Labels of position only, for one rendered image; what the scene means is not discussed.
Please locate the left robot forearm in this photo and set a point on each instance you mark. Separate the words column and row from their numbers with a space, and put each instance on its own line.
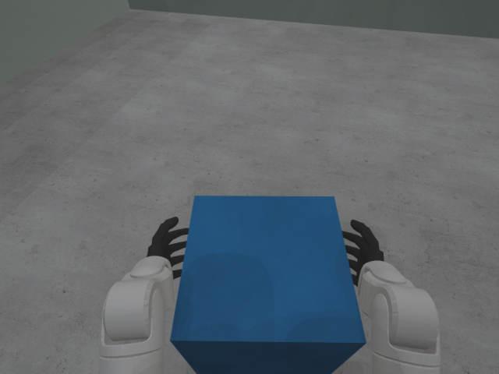
column 133, row 319

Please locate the carton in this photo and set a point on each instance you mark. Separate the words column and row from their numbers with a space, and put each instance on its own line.
column 266, row 287

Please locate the left robot hand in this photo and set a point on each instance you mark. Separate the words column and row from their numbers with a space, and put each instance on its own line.
column 160, row 243

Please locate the right robot forearm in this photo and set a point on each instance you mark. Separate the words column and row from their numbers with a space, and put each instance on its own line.
column 405, row 336

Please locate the right robot hand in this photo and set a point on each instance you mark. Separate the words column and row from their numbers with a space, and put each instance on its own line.
column 369, row 248

